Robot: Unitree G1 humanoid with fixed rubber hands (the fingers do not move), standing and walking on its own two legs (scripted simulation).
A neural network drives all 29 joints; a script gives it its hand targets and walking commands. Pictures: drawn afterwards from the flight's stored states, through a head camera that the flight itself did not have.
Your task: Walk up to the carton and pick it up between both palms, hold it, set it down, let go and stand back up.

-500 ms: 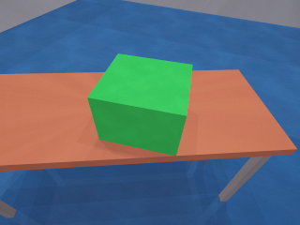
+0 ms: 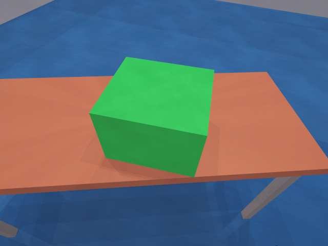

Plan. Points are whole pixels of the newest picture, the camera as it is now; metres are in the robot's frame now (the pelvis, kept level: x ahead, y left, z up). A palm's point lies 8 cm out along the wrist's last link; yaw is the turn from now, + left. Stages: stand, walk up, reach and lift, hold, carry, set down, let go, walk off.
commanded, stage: walk up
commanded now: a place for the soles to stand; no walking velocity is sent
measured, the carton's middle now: (158, 114) +0.51 +0.02 +0.01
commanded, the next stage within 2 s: reach and lift in 0.66 s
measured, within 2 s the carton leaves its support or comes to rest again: neither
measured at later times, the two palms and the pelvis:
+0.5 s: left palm out of the picture +0.07 +0.30 -0.10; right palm out of the picture +0.09 -0.30 -0.09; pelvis -0.01 +0.00 +0.00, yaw +0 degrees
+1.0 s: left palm out of the picture +0.15 +0.26 -0.09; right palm out of the picture +0.13 -0.30 -0.09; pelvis -0.01 +0.00 -0.01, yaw +0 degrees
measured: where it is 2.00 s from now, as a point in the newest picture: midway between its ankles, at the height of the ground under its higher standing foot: outside the picture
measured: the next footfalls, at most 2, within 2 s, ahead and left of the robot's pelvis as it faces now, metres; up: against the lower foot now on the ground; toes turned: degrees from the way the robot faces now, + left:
none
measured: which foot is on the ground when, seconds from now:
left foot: down 0.00-1.00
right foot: down 0.00-1.00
